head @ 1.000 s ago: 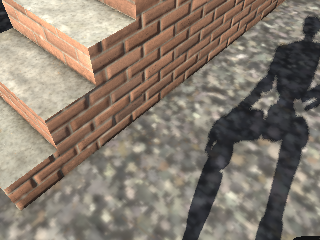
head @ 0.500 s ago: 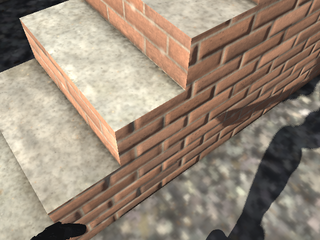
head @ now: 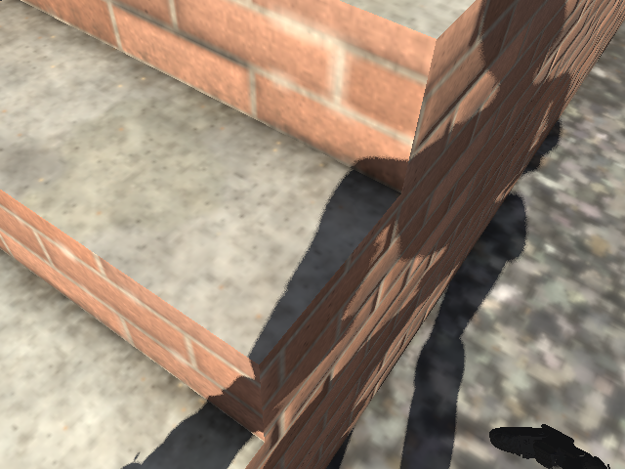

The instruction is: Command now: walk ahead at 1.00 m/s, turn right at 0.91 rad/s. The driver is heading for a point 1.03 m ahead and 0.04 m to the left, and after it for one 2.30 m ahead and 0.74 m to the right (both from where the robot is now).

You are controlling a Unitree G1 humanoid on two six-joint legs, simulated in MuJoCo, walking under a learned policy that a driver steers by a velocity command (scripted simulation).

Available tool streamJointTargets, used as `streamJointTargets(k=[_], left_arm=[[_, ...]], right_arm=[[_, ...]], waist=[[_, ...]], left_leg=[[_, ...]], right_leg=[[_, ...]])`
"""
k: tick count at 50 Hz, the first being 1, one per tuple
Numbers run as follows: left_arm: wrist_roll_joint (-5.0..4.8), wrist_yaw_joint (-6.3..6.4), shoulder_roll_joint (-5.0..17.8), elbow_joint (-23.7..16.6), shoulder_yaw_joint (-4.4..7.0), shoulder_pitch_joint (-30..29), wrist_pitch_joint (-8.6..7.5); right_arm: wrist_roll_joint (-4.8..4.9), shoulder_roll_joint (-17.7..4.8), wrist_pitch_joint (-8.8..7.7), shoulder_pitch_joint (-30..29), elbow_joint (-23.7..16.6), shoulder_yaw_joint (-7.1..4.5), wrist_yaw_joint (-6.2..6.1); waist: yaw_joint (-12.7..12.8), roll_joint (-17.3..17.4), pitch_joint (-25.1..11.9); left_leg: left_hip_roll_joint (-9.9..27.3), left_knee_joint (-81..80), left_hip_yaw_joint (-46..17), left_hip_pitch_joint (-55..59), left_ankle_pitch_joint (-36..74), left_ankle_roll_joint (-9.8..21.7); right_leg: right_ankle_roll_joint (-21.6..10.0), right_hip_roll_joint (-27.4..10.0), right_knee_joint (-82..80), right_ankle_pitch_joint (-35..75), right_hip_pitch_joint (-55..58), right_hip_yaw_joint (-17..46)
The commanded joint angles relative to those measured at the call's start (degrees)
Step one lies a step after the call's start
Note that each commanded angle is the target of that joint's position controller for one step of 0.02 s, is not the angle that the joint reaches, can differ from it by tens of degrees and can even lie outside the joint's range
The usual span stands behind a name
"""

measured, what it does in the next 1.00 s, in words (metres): steps to the right: right foot, then left foot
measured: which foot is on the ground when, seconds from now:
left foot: down 0.00-0.38, up 0.40-0.70, down 0.72-1.00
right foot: up 0.00-0.34, down 0.36-0.74, up 0.76-1.00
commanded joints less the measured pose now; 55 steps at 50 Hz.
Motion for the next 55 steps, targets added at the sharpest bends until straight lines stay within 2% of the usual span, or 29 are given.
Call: streamJointTargets(k=[1, 2, 4, 5, 6, 7, 10, 13, 15, 17, 19, 20, 21, 23, 25, 30, 34, 36, 37, 38, 39, 40, 42, 46, 50, 52, 53, 54, 55], left_arm=[[0.99, 0.97, 1.4, -9.2, -0.54, 1.0, 0.28], [2.68, 0.26, 2.6, -10.5, -0.15, -5.9, 2.07], [2.00, -0.89, 3.4, -11.0, 0.01, -6.1, 3.64], [1.51, -1.01, 3.6, -12.2, 0.53, -7.0, 4.64], [1.02, -0.85, 1.9, -11.3, 0.02, -2.2, 5.10], [1.18, -1.15, 1.7, -10.5, 0.41, 1.7, 6.09], [-0.39, -2.09, -0.4, -10.4, 0.10, 1.7, 6.42], [0.79, -3.96, 0.2, -11.5, 0.36, -3.8, 6.23], [1.37, -4.35, -1.0, -10.9, 0.20, -5.3, 5.51], [2.17, -5.25, -0.1, -7.9, 0.94, -2.5, 4.00], [2.19, -4.74, 0.6, -4.3, 1.36, 3.2, 1.92], [1.21, -4.69, 6.8, -3.9, 2.80, 2.8, 1.78], [1.36, -4.56, 11.1, -2.3, 3.75, 7.1, 2.01], [4.59, -2.26, 8.9, -6.5, 2.79, 5.0, 1.62], [6.17, -0.29, 9.7, -5.8, 2.64, 11.6, 0.89], [4.60, 1.45, 4.3, -8.8, -0.25, -2.3, 0.33], [2.88, 1.73, 4.6, -7.7, -0.29, -6.2, 0.30], [0.68, 1.80, 4.1, -9.5, -1.11, -11.8, 0.03], [0.68, 1.73, 3.6, -12.1, -1.40, -15.5, 0.22], [1.39, 0.95, 0.2, -15.3, -2.71, -15.1, 0.98], [3.49, 0.62, 1.0, -13.8, -3.15, -12.7, 0.96], [4.13, 0.07, 2.8, -12.7, -2.90, -10.4, 0.72], [3.82, 0.34, 2.6, -11.6, -3.02, -10.2, 0.48], [1.32, 0.82, -1.2, -12.7, -4.60, -14.4, 0.06], [0.02, 1.73, 1.1, -14.2, -4.34, -15.9, 0.13], [0.64, 2.25, 2.1, -13.1, -3.73, -13.5, -0.53], [1.63, 2.86, 3.7, -12.7, -2.79, -11.6, -0.53], [3.42, 3.24, 5.9, -12.3, -2.23, -8.9, -0.20], [4.31, 3.33, 10.6, -12.2, -0.55, -9.2, 1.30]], right_arm=[[-0.80, -11.7, -0.72, 4.5, -1.5, -6.58, 0.66], [0.11, -7.5, -2.01, 3.0, -2.6, -6.16, 1.48], [0.97, -10.6, -0.95, 1.5, -1.6, -7.66, 1.50], [1.17, -10.9, -0.50, 1.2, -1.5, -8.34, 1.40], [2.23, -12.4, 0.21, -1.8, -1.6, -8.81, 2.22], [3.23, -12.9, 0.48, 1.8, 0.0, -9.31, 3.05], [3.39, -12.9, 1.68, 0.6, -0.5, -9.16, 3.00], [2.61, -13.2, 1.99, 5.6, -0.3, -9.56, 2.25], [2.06, -13.3, 2.77, 7.7, 0.4, -9.53, 1.40], [2.73, -13.6, 3.69, 12.6, 2.7, -9.58, 1.11], [2.78, -9.1, 4.21, 10.6, 1.8, -7.40, 1.56], [3.57, -8.0, 3.77, 7.4, -1.9, -6.76, 1.77], [2.81, -5.1, 4.09, 7.3, -2.5, -6.13, 1.26], [5.09, -5.8, 2.86, 7.5, 0.4, -7.00, 1.67], [4.79, -8.5, 2.54, 3.7, -0.1, -7.58, 1.99], [5.29, -5.8, 4.75, 7.2, 2.7, -6.32, 3.16], [4.52, -6.1, 4.66, 12.7, 3.8, -6.47, 3.01], [3.46, -5.7, 3.61, 19.1, 6.9, -6.64, 2.38], [2.88, -10.5, 3.40, 25.5, 8.0, -8.24, 2.07], [3.70, -17.7, 3.58, 20.9, 7.1, -10.43, 1.98], [3.75, -16.3, 3.74, 11.6, 3.9, -10.32, 2.30], [3.61, -14.6, 3.80, 6.7, 2.1, -9.91, 2.70], [4.13, -12.2, 3.44, 4.9, 2.3, -8.83, 3.17], [3.08, -12.8, 2.38, 6.6, 4.6, -9.09, 3.80], [3.18, -14.4, 3.56, 6.5, 4.2, -10.17, 3.98], [3.73, -14.1, 4.77, 4.5, 3.7, -10.37, 3.91], [4.09, -12.7, 4.85, 3.5, 3.0, -10.24, 4.11], [4.55, -9.7, 4.56, 4.3, 2.4, -9.24, 4.26], [5.05, -9.3, 4.60, 5.7, 1.1, -8.87, 3.66]], waist=[[0.6, 14.6, -15.8], [-2.3, 1.2, -13.4], [-1.4, -5.8, -13.3], [-1.4, -7.8, -12.2], [2.3, -2.6, -11.5], [1.5, 2.7, -9.9], [1.4, 12.9, -8.0], [-3.2, 13.4, -5.0], [-4.2, 11.8, -2.5], [-5.3, 11.9, -6.5], [-0.4, -1.7, -7.1], [0.1, -17.7, -8.4], [0.4, -25.2, -7.9], [1.2, -13.4, -8.5], [3.7, -8.8, -5.7], [-2.2, -2.7, 0.8], [-5.2, -5.1, -6.8], [-8.8, 0.8, -5.4], [-11.7, 8.3, -4.8], [-7.2, 21.9, -1.3], [-4.3, 16.7, 0.5], [-2.8, 12.4, 0.9], [-1.4, 4.4, 0.6], [-3.7, 6.3, -6.9], [-6.2, 12.0, -9.2], [-5.6, 9.0, -7.7], [-4.7, 5.6, -7.6], [-3.9, -2.1, -8.4], [-2.6, -16.6, -11.5]], left_leg=[[31.4, -6.8, -30.6, 28.9, 54.6, 15.1], [28.0, -8.0, -23.0, 23.1, 48.0, 15.6], [24.4, -7.9, -10.2, 22.3, 52.6, 12.8], [24.0, -7.8, -5.1, 20.9, 68.0, 8.5], [21.5, -8.0, 2.2, 16.8, 67.8, 4.6], [20.1, -10.1, 7.0, 15.1, 50.1, 2.2], [18.2, -11.6, 16.5, 16.1, 34.3, 1.0], [21.7, -14.0, 14.8, 17.6, 11.9, 2.0], [23.7, -13.2, 12.8, 19.2, 10.6, 3.0], [20.4, -6.5, 13.0, 20.5, 0.4, 5.2], [13.0, 11.8, 12.4, 13.2, 10.8, 4.6], [4.5, 17.5, 14.0, 9.8, -2.9, 2.9], [1.4, 28.4, 12.8, 0.6, -20.3, 3.3], [-1.7, 47.6, 4.2, -3.0, -17.0, 5.3], [0.7, 48.1, 2.2, -15.1, -15.3, 6.5], [1.1, 20.5, 5.4, 0.1, -9.3, 5.8], [-1.5, 4.7, 8.2, 6.8, -5.2, 8.4], [-3.7, -3.5, 6.7, 13.6, 2.5, 10.9], [2.9, -6.8, -5.9, 19.0, 11.1, 13.5], [10.9, -15.9, -29.5, 19.4, 7.4, 19.6], [13.5, -20.5, -33.9, 13.8, -5.2, 21.0], [12.9, -21.5, -29.2, 10.4, -7.8, 20.4], [8.9, -20.6, -19.0, 7.0, 10.3, 15.8], [2.7, -8.7, -10.4, 14.9, 45.2, 10.1], [1.4, -7.0, -17.7, 16.3, 29.9, 8.1], [0.2, -6.3, -20.4, 9.9, 15.0, 6.5], [-1.5, -3.6, -20.6, 2.8, 4.5, 5.0], [-4.5, 5.7, -16.1, -8.0, -12.3, 3.4], [-11.8, 25.5, -2.7, -10.8, -21.3, 0.5]], right_leg=[[4.1, -11.6, 29.1, -4.9, -23.7, 1.6], [4.2, -13.5, 30.9, -2.6, -22.2, 1.9], [4.1, -12.7, 25.3, 1.9, -18.3, 2.3], [4.1, -11.2, 21.7, 5.8, -15.0, 3.5], [4.5, -11.4, 15.2, 6.9, -9.6, 1.5], [4.6, -11.3, 11.7, 8.0, -9.0, 0.5], [3.7, -13.7, 1.4, 12.2, -5.7, -6.3], [1.9, -16.1, -7.7, 7.6, -6.5, -7.6], [0.3, -16.5, -16.2, 6.4, -6.9, -9.7], [-1.7, -14.2, -21.3, 0.7, -0.8, -15.2], [-2.7, -13.2, -26.3, 7.6, 10.2, -14.5], [-3.6, -18.5, -32.6, 13.7, 6.6, -4.0], [-6.0, -23.7, -34.1, 9.2, 11.7, 2.7], [-7.3, -26.1, -27.5, 20.8, 11.8, -2.3], [-4.5, -30.1, -31.1, 17.8, 20.9, 0.6], [-0.1, -27.2, -36.3, 27.7, 11.6, -13.9], [-2.4, -29.3, -24.5, 58.9, 16.8, -16.6], [-0.5, -26.2, -13.5, 56.3, 10.3, -19.5], [2.6, -21.6, -1.3, 43.9, 0.0, -20.1], [6.2, -10.3, 4.2, 3.5, -14.0, -15.9], [6.7, -11.7, 11.2, -1.7, -15.1, -6.0], [7.1, -13.4, 11.1, 0.2, -14.1, -4.7], [7.3, -14.4, 0.1, 2.4, -6.6, -6.5], [7.2, -9.8, -13.7, 8.5, 0.8, -8.8], [7.6, -8.0, -21.1, 7.6, 2.6, -8.7], [6.0, -9.5, -28.3, 12.5, 9.8, -8.3], [4.4, -13.8, -29.3, 14.9, 16.0, -5.9], [0.8, -24.9, -29.7, 22.6, 24.3, 2.4], [-8.9, -39.4, -36.6, 26.2, 20.0, 13.4]])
